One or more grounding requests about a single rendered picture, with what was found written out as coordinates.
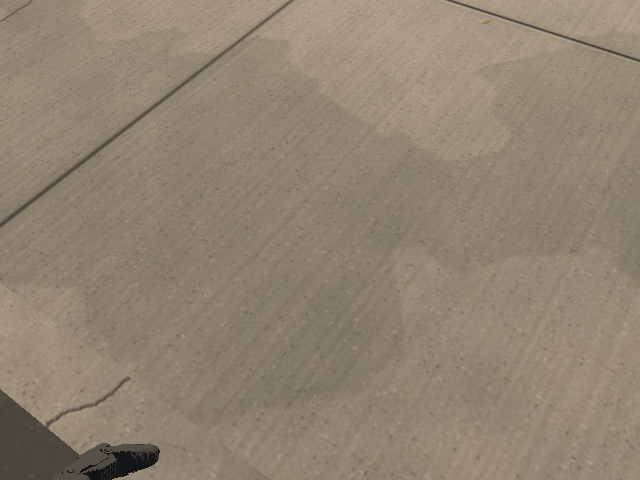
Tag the left robot hand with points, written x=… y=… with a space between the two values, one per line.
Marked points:
x=105 y=462

